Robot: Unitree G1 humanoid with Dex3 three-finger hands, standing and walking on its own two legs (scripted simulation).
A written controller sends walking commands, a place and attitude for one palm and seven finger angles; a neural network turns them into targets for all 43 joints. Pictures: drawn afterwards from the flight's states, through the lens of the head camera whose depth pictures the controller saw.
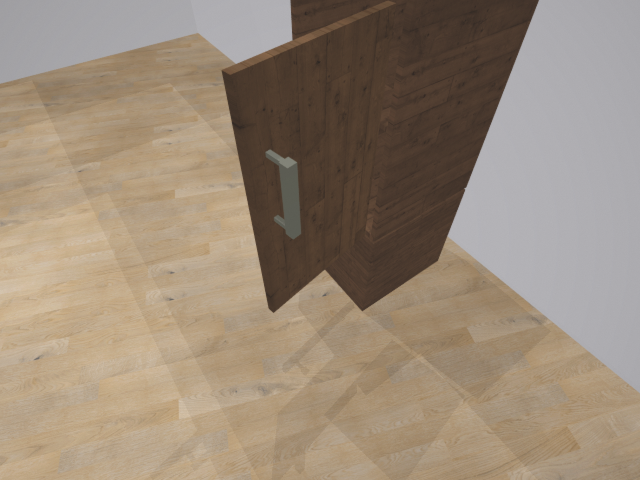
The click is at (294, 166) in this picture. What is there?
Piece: cupboard door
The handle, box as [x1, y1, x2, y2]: [265, 150, 300, 239]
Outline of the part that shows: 268,150 265,152 266,157 279,166 284,211 283,219 277,215 274,217 274,220 285,229 286,233 293,239 300,233 296,162 289,157 284,159 271,150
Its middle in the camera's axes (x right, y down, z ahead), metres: -0.07 -0.07 +0.65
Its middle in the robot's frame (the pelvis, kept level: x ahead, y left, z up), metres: +0.54 +0.09 +0.02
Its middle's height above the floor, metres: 0.80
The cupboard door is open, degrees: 100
